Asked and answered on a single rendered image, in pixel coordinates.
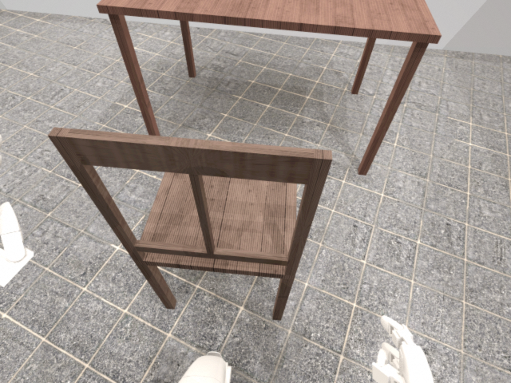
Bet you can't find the table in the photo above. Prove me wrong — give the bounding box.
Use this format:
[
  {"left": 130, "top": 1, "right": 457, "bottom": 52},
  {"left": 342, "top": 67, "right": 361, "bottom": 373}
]
[{"left": 97, "top": 0, "right": 442, "bottom": 176}]

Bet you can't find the right robot hand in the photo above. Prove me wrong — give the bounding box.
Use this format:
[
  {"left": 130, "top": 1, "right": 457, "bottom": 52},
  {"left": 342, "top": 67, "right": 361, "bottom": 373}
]
[{"left": 372, "top": 315, "right": 434, "bottom": 383}]

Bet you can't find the robot left thigh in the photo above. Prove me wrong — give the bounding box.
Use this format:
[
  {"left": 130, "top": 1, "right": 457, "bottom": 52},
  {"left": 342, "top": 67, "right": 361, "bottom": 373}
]
[{"left": 178, "top": 355, "right": 232, "bottom": 383}]

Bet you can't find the left robot hand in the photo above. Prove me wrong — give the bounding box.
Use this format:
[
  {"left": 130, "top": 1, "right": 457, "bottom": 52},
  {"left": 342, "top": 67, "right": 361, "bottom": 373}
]
[{"left": 0, "top": 135, "right": 34, "bottom": 287}]

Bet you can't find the left robot shin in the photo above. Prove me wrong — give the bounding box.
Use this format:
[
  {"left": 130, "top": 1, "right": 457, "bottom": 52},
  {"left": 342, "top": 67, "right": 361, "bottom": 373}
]
[{"left": 207, "top": 352, "right": 223, "bottom": 359}]

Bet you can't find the chair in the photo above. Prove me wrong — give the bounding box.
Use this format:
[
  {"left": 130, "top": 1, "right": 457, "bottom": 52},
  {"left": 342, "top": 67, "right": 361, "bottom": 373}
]
[{"left": 48, "top": 127, "right": 332, "bottom": 321}]

